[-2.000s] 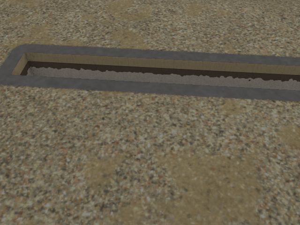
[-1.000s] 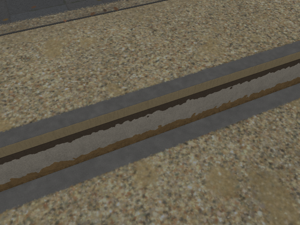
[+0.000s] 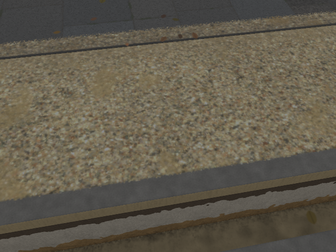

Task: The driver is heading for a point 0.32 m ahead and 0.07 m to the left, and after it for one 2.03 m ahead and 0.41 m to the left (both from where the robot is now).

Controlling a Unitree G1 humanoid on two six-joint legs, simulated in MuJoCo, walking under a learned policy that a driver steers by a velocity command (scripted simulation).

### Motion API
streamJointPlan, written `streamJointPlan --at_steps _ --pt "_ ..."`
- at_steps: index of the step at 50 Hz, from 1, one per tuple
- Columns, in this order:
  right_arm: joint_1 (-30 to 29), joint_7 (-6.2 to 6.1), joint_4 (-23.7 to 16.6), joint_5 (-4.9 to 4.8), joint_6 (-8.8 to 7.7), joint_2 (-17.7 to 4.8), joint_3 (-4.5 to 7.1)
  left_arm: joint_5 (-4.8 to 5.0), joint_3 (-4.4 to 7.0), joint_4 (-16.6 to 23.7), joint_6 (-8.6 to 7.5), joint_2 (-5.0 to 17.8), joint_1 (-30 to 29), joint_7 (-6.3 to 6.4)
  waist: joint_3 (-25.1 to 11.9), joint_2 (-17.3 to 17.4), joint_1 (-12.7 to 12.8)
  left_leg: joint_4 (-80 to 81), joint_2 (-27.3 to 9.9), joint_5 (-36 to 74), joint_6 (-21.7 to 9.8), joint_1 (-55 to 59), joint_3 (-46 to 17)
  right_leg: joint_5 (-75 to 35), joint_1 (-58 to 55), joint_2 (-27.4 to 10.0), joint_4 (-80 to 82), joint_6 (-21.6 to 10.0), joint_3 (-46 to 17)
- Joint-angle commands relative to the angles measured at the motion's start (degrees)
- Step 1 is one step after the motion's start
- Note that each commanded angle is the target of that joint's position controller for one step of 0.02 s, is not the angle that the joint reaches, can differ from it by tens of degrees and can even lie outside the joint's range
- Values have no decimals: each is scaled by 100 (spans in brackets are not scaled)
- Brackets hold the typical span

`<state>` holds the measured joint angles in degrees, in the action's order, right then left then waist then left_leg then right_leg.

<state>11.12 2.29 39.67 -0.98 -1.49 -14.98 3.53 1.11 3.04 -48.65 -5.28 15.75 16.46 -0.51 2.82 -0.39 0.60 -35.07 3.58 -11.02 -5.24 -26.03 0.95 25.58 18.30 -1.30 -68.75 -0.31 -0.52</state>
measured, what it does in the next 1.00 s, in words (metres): walks ahead, turning left: right foot, then left foot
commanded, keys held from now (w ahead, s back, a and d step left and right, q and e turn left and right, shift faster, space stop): w+q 0.18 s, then q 0.42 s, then no key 0.40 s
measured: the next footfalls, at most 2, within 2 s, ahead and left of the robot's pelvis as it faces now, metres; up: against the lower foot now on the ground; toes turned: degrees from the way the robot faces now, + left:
right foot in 0.36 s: +0.33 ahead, -0.12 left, +0.00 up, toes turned +17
left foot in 0.78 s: +0.20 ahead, +0.13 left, +0.00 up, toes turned +27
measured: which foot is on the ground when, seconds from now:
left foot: down 0.00-0.38, up 0.40-0.76, down 0.78-1.00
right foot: up 0.00-0.34, down 0.36-0.78, up 0.80-1.00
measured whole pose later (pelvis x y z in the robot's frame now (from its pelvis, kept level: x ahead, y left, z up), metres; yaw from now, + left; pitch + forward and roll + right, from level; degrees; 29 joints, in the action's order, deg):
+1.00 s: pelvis +0.21 +0.03 +0.02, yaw +28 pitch +1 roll -1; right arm 9.4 0.0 35.0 1.1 2.4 -11.0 0.6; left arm -1.0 2.0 -46.6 3.0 18.2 9.6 2.1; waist -0.6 -4.1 1.2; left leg -24.6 1.7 -12.6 -3.1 -13.2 -0.1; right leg 23.3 22.1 -2.2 -51.5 5.7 -1.2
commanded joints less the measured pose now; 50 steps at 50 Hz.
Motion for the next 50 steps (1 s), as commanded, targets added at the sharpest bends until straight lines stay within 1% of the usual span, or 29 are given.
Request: streamJointPlan --at_steps 1,3,5,8,11,12,14,15,16,17,18,19,20,21,22,23,24,26,31,35,38,39,40,41,42,43,45,48,50 --pt "655 -41 -256 58 -109 -685 197 -96 180 692 -215 791 -360 63 -640 119 -195 1853 -1564 753 -1122 2296 -2594 -601 2276 -405 -119 -10 -464" --pt "506 -84 -334 109 -133 -660 192 -150 214 730 -69 797 -178 120 -641 337 9 1966 -1359 1528 -1120 1838 -2319 -918 1849 -502 360 135 -488" --pt "690 -168 -224 70 -146 -751 208 -133 192 821 63 677 -283 186 -533 288 74 1980 -1277 1968 -1052 1512 -2051 -1134 1809 -507 935 265 -482" --pt "949 -287 -114 67 -165 -902 235 -186 122 1000 107 511 -849 212 -379 389 -123 2015 -1088 1703 -915 1306 -1844 -2109 1848 -361 2043 402 -473" --pt "997 -418 -61 55 -100 -1009 257 -252 93 1257 3 439 -1524 98 -361 465 -309 1786 -814 1934 -644 1246 -1724 -3119 1574 -65 3092 288 -386" --pt "927 -418 -72 168 -18 -992 263 -294 62 1237 -20 290 -1399 62 -665 652 -227 1436 -696 2830 -575 1016 -1555 -3437 960 129 2772 288 -209" --pt "858 -471 -86 172 155 -1072 274 -299 123 1373 -13 476 -1356 62 -632 739 -161 1257 -535 3350 -537 481 -1496 -3283 321 387 2833 299 -44" --pt "603 -461 -274 391 164 -1099 269 -337 230 1062 -26 643 -542 17 -1207 813 98 827 -881 3792 -652 267 -1721 -3647 -646 445 1247 336 -44" --pt "409 -466 -334 101 250 -860 191 -284 182 1353 39 569 -931 89 -508 647 115 832 -579 3560 -486 564 -1779 -2089 303 393 2824 318 -149" --pt "474 -488 -390 40 310 -870 182 -299 173 1506 37 544 -1013 108 -411 714 93 622 -551 3372 -391 903 -2194 -1915 118 467 3440 277 -158" --pt "227 -506 -488 46 347 -928 165 -321 183 1501 22 543 -691 121 -517 762 361 167 -503 3452 -262 1287 -2377 -2194 -136 387 4227 134 -245" --pt "139 -487 -647 120 345 -813 101 -357 273 1445 13 885 -200 115 -1150 506 515 -797 -318 2389 -97 1231 -2185 -3643 -1180 -269 4422 -233 -560" --pt "1234 -484 -584 197 395 -424 32 -456 338 1447 135 1253 -144 117 -1827 -1258 -88 -2377 318 -1445 322 67 -1576 -6090 -2714 -1681 3843 -1169 -1675" --pt "1797 -437 -505 129 352 -613 43 -419 256 1462 259 990 -61 93 -2064 -2158 -129 -3812 639 -3439 618 -982 -1268 -6430 -2847 -2534 4228 -2056 -3129" --pt "1622 -410 -399 38 348 -1129 229 -303 193 1547 283 790 -271 99 -1589 -1293 -142 -4652 244 -2924 871 -1215 -1185 -5915 -2103 -2484 4396 -2088 -3039" --pt "1001 -445 -460 11 429 -1370 309 -310 103 1590 294 564 -418 97 -1203 -666 -21 -4915 56 -2439 967 -1203 -880 -5475 -1594 -2131 4473 -1908 -2285" --pt "805 -476 -516 24 545 -1287 311 -296 61 1590 310 531 -641 86 -835 -509 -96 -4697 -81 -2213 984 -1118 -799 -5059 -1106 -1892 4661 -1768 -1743" --pt "619 -542 -625 -44 745 -975 251 -252 90 1557 390 674 -951 174 -485 -614 -276 -3879 -407 -1991 834 -671 -585 -3722 -488 -1546 5074 -1414 -1064" --pt "17 -332 -927 0 705 -506 80 -208 132 1291 583 943 -991 122 -930 -776 -31 -1942 -584 -1291 648 151 -190 -3813 -811 -1534 5264 -1505 -314" --pt "3 -175 -1038 51 688 -584 63 -99 132 1027 790 1110 -923 29 -965 -895 62 -705 -517 -1082 456 481 -9 -3198 -1142 -1617 5196 -1481 -271" --pt "552 -128 -845 134 647 -617 126 46 66 806 846 1030 -1019 58 -953 -758 -242 1153 -318 212 15 1815 185 -2366 -516 -1311 4694 -906 32" --pt "715 -141 -827 197 650 -773 177 -31 -12 726 800 798 -911 27 -978 -146 -243 1477 -718 790 -190 2537 -430 -1819 76 -985 3954 -413 366" --pt "661 -201 -891 220 667 -1137 216 -328 -151 915 722 357 -802 -2 -1012 1198 33 1516 -2012 1777 -896 2902 -2108 89 1197 -336 3121 259 764" --pt "496 -199 -1005 337 580 -1214 211 -283 -70 989 659 621 -1229 94 -890 990 -301 1778 -2569 1440 -1496 2091 -2771 798 1356 -230 2213 445 78" --pt "54 -193 -1089 386 459 -995 123 -207 -20 922 649 797 -1260 134 -758 682 -130 1828 -2307 1618 -1374 1796 -2353 606 1234 -246 1609 498 -161" --pt "-334 -189 -1092 360 367 -847 74 -205 -9 741 672 745 -962 175 -778 648 94 1761 -1983 2051 -1123 1520 -1783 322 946 -235 1377 539 -187" --pt "-572 -189 -1031 245 252 -610 4 -304 35 470 738 775 -524 276 -874 756 246 1630 -1722 3201 -898 1329 -1151 -110 478 -208 1033 631 -210" --pt "-553 -228 -904 233 265 -333 -84 -215 -6 443 760 652 -501 300 -919 731 231 1521 -1537 3602 -815 1488 -840 -294 174 -176 1235 648 -235" --pt "-440 -319 -829 167 320 -304 -89 -194 -102 620 778 488 -942 285 -733 841 14 1495 -1487 3239 -684 1915 -938 -226 278 -193 2379 584 -193"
